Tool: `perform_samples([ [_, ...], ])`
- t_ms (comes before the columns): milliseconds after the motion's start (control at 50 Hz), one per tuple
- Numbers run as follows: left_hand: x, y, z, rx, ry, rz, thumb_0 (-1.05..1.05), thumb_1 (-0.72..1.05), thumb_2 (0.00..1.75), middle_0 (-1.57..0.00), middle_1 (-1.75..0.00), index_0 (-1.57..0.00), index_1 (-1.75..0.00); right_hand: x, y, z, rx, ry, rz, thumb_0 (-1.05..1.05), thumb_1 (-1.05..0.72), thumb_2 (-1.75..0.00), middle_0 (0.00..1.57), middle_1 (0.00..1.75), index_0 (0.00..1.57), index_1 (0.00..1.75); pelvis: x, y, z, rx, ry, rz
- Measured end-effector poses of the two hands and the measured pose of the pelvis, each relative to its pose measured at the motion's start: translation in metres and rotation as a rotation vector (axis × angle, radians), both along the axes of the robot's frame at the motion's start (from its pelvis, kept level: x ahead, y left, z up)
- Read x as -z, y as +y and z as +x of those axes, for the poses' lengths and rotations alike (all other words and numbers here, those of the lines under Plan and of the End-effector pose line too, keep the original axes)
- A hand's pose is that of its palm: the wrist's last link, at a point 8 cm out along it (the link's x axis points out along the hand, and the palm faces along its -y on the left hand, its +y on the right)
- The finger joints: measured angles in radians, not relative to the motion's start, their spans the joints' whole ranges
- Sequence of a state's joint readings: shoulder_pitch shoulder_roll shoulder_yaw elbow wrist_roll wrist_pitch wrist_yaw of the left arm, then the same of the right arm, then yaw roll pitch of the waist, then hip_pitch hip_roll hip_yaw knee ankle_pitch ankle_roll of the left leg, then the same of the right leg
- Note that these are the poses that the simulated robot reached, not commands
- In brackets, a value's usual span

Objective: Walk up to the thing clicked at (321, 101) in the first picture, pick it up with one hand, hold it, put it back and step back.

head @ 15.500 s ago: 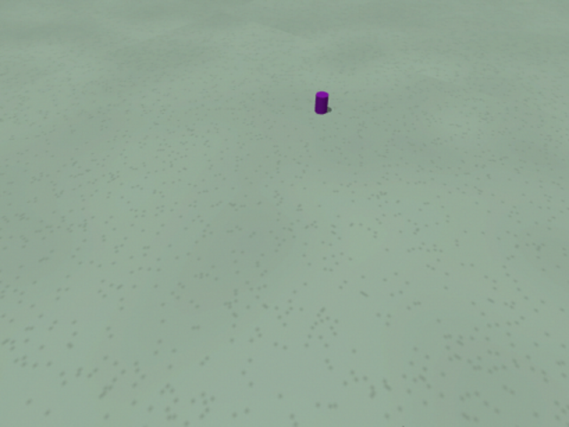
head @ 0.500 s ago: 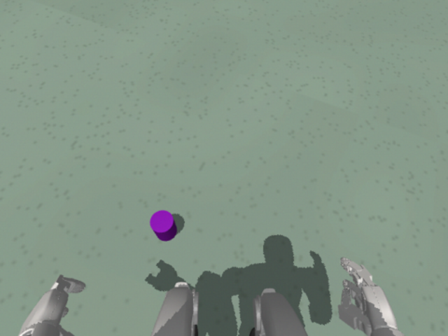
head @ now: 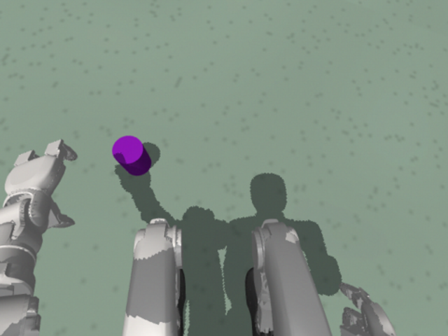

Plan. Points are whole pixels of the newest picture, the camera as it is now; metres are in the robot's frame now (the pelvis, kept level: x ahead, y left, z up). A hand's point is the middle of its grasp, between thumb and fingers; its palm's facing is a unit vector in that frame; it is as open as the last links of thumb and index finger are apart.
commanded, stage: rise first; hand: left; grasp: from above
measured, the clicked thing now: (133, 156) +0.53 +0.26 -0.38
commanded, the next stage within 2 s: none
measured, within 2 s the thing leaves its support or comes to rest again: neither
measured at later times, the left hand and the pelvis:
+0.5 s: hand (79, 173) +0.43 +0.33 -0.20, palm faces -0.45 -0.06 -0.89, open 14.1 cm; pelvis +0.00 +0.01 -0.06, yaw -3 degrees
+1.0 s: hand (92, 165) +0.46 +0.32 -0.24, palm faces -0.44 -0.05 -0.89, open 14.1 cm; pelvis +0.00 +0.01 -0.08, yaw -5 degrees
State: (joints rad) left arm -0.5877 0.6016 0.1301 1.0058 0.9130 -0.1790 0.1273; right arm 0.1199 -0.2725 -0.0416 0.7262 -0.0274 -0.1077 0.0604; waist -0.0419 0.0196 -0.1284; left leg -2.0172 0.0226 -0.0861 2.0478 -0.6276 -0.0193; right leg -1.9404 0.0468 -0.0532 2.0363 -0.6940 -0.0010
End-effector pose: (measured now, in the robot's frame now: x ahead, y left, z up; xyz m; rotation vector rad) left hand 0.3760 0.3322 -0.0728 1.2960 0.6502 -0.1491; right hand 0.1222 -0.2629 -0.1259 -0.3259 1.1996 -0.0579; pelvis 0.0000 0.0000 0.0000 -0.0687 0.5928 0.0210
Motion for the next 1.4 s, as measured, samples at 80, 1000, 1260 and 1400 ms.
perform_samples([
  [80,0.015,-0.002,0.014,0.057,-0.012,0.030,0.00,-0.52,1.03,-0.06,-1.10,-0.07,-1.10,0.012,-0.004,-0.028,0.033,0.068,-0.024,0.01,-0.87,-0.89,0.20,0.30,0.21,0.30,0.016,0.001,-0.004,0.005,-0.002,-0.009],
  [1000,0.109,-0.017,0.092,0.240,-0.057,0.154,0.00,-0.54,1.01,-0.08,-1.05,-0.08,-1.05,0.054,0.001,-0.068,0.035,0.257,-0.081,0.00,-0.92,-0.90,0.20,0.30,0.21,0.30,0.081,0.010,0.002,0.042,0.010,-0.065],
  [1260,0.117,-0.022,0.100,0.246,-0.056,0.151,0.00,-0.56,1.02,-0.08,-1.05,-0.08,-1.05,0.055,0.000,-0.076,0.040,0.279,-0.084,0.00,-0.92,-0.90,0.20,0.30,0.21,0.30,0.086,0.010,0.003,0.046,0.008,-0.070],
  [1400,0.119,-0.024,0.104,0.251,-0.063,0.149,0.00,-0.56,1.02,-0.08,-1.05,-0.08,-1.05,0.056,0.002,-0.076,0.036,0.272,-0.087,0.00,-0.92,-0.90,0.20,0.30,0.21,0.30,0.089,0.011,0.002,0.048,0.005,-0.074],
])
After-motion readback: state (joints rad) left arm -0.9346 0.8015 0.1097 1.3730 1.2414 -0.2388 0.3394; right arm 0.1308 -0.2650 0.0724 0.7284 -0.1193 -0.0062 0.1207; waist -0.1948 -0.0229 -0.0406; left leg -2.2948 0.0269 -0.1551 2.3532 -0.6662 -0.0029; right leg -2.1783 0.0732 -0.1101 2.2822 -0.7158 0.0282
